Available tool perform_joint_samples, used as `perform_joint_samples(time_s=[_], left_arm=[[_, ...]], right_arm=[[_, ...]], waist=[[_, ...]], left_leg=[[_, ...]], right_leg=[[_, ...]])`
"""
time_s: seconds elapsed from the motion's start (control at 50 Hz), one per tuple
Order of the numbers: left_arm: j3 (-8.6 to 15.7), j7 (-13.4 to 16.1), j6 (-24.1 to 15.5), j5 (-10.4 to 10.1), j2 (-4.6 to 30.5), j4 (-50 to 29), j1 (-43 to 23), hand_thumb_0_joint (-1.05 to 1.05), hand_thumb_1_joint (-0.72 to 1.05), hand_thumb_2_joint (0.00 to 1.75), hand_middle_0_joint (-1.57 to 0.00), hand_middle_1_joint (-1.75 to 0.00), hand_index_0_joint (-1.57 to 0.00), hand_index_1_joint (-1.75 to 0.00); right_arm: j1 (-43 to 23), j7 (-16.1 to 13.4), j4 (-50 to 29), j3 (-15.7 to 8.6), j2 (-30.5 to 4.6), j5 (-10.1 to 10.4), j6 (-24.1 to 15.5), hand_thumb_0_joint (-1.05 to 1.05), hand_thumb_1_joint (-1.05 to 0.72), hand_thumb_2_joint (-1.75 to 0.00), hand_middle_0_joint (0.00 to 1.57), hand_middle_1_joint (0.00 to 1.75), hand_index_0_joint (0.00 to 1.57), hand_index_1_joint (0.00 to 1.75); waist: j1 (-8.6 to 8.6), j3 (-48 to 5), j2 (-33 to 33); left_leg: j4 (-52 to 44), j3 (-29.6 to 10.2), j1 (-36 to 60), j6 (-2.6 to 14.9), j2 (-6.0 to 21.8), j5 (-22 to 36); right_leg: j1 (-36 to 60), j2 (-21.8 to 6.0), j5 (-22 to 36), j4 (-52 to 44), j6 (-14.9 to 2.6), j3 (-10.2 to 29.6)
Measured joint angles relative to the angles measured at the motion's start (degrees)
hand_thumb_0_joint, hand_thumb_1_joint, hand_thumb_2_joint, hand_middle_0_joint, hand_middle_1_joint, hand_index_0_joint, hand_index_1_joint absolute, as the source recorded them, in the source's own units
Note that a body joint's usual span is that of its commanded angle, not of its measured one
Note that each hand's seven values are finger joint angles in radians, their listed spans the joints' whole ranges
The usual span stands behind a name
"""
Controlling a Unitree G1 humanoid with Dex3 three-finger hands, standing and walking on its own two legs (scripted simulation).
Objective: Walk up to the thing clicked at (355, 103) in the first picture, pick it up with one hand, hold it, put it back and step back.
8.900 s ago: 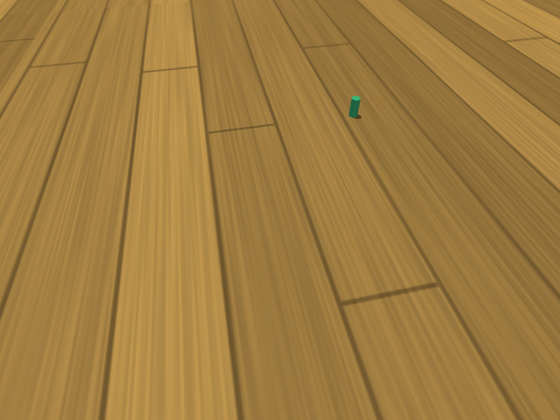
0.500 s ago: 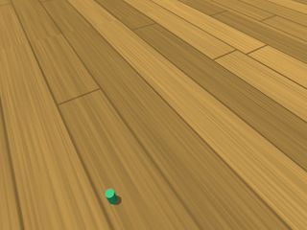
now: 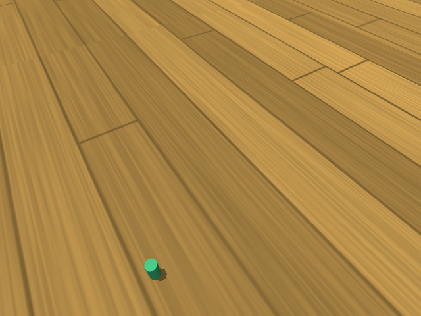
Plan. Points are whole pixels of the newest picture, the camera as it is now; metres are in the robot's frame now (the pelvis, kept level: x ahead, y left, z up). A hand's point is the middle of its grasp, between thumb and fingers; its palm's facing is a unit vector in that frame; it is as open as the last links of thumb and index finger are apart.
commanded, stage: stand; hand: left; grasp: from the side
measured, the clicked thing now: (153, 269) +0.42 +0.28 -0.72
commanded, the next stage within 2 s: go down in 0.02 s
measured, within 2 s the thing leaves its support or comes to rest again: neither
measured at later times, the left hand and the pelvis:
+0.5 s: hand out of the picture +0.16 +0.27 -0.17, palm faces +0.04 -0.93 -0.37, open 13.1 cm; pelvis -0.01 +0.00 -0.03, yaw -1 degrees
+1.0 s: hand out of the picture +0.15 +0.29 -0.19, palm faces +0.08 -0.93 -0.36, open 17.3 cm; pelvis +0.00 +0.01 -0.07, yaw +0 degrees
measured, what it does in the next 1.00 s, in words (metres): lowers itself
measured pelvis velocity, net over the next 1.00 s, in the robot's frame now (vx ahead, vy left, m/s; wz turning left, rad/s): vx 0.00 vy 0.01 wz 0.00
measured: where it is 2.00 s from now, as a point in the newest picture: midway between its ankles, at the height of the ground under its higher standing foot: outside the picture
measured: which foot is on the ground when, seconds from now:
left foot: down 0.00-1.00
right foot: down 0.00-1.00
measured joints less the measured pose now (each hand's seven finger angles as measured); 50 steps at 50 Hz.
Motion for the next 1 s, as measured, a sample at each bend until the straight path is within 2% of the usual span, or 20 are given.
perform_joint_samples(time_s=[0.14,0.18,0.22,0.26,0.32,0.4,0.46,0.54,0.7,0.84,1.0], left_arm=[[-0.03,0.05,-0.09,-0.01,0.05,-0.11,0.03,0.00,0.91,0.90,-0.21,-0.30,-0.20,-0.30],[0.88,0.70,-0.34,-1.17,-0.59,-2.98,0.09,0.00,0.89,0.88,-0.21,-0.29,-0.20,-0.29],[2.92,0.99,-1.19,-1.33,-1.53,-3.22,-2.92,0.01,0.84,0.83,-0.19,-0.26,-0.19,-0.27],[4.79,0.66,-1.08,-0.52,-1.65,-2.56,-6.49,0.01,0.76,0.76,-0.16,-0.25,-0.16,-0.25],[7.76,-0.63,-0.99,1.78,-0.68,-2.76,-10.06,0.01,0.61,0.65,-0.11,-0.24,-0.11,-0.24],[10.67,-1.34,0.96,3.84,0.16,-6.32,-9.71,0.00,0.39,0.55,-0.07,-0.28,-0.07,-0.27],[11.12,-1.24,3.53,4.39,0.13,-8.76,-8.29,0.00,0.23,0.52,-0.04,-0.32,-0.05,-0.30],[11.57,-1.25,6.29,4.03,-0.11,-12.98,-5.42,0.00,0.02,0.47,-0.03,-0.34,-0.03,-0.33],[12.35,-1.60,8.96,3.34,-1.24,-23.56,0.44,0.00,-0.33,0.36,-0.03,-0.31,-0.03,-0.31],[12.94,-2.21,12.15,2.92,-0.76,-31.47,3.88,-0.01,-0.49,0.24,-0.06,-0.23,-0.05,-0.23],[14.33,-3.57,14.99,2.00,0.25,-36.15,6.39,-0.01,-0.56,0.12,-0.09,-0.16,-0.08,-0.16]], right_arm=[[-0.10,0.04,-0.21,0.00,0.08,0.00,-0.03,0.01,-0.91,-0.90,0.21,0.30,0.20,0.30],[1.89,-0.97,-5.26,0.12,0.22,1.76,-0.37,0.01,-0.92,-0.90,0.21,0.30,0.20,0.30],[3.24,-1.75,-9.73,0.11,0.80,2.71,-1.46,0.01,-0.94,-0.90,0.20,0.30,0.20,0.30],[3.69,-2.10,-12.91,-0.11,1.96,2.94,-1.76,0.01,-0.96,-0.91,0.20,0.30,0.20,0.30],[4.38,-2.10,-16.34,-0.69,4.15,2.40,-2.05,0.01,-0.98,-0.91,0.20,0.30,0.20,0.30],[6.57,-1.80,-19.79,-1.29,6.09,1.94,-1.89,0.01,-0.98,-0.91,0.20,0.30,0.20,0.30],[8.17,-1.64,-21.70,-1.37,6.25,1.92,-1.83,0.01,-0.97,-0.91,0.21,0.30,0.20,0.30],[8.70,-1.56,-24.24,-1.53,5.88,1.97,-2.55,0.01,-0.94,-0.90,0.21,0.30,0.20,0.30],[8.17,-2.78,-27.47,-1.94,5.57,1.56,-5.51,0.01,-0.88,-0.89,0.21,0.30,0.20,0.30],[6.76,-4.25,-29.19,-1.46,5.87,1.23,-7.06,0.01,-0.86,-0.88,0.21,0.30,0.20,0.30],[6.53,-5.20,-31.42,-1.00,6.22,0.73,-8.57,0.01,-0.86,-0.88,0.21,0.30,0.20,0.30]], waist=[[-0.01,-0.09,0.00],[-0.22,-0.52,0.16],[-0.32,0.11,0.30],[-0.41,0.44,0.13],[-0.97,-0.29,-0.54],[-1.55,-2.05,-1.02],[-1.79,-3.52,-0.53],[-2.07,-4.58,0.18],[-1.54,-6.51,0.19],[-1.65,-7.92,-0.04],[-2.11,-9.35,0.38]], left_leg=[[0.01,0.08,0.16,0.01,0.03,-0.08],[2.15,-0.22,-2.65,0.14,-0.04,-0.76],[4.85,-0.66,-5.77,0.23,-0.08,-1.51],[7.55,-0.75,-9.17,0.18,0.12,-2.25],[11.37,-0.66,-14.17,0.06,0.44,-3.47],[15.15,-0.17,-17.87,0.05,0.75,-5.40],[17.88,-0.15,-20.00,0.17,0.79,-6.94],[22.26,-0.08,-23.50,0.41,0.85,-9.23],[30.64,-0.64,-30.75,0.65,0.80,-13.33],[35.94,-1.40,-34.46,0.52,1.06,-16.10],[40.54,-2.29,-38.94,0.45,1.28,-18.02]], right_leg=[[0.13,0.03,-0.04,-0.02,0.00,0.08],[-2.58,-0.08,-0.83,2.20,-0.04,-0.16],[-5.48,-0.15,-1.72,4.84,-0.10,-0.49],[-8.89,-0.01,-2.49,7.56,-0.20,-0.45],[-14.07,0.22,-3.73,11.54,-0.37,-0.18],[-17.97,0.41,-5.37,15.21,-0.38,0.46],[-19.86,0.39,-6.62,17.42,-0.21,0.58],[-23.17,0.36,-8.59,21.30,0.04,0.80],[-29.95,0.16,-12.67,29.25,0.39,0.58],[-33.11,0.37,-15.33,33.92,0.35,0.05],[-37.03,0.59,-17.21,37.97,0.28,-0.60]])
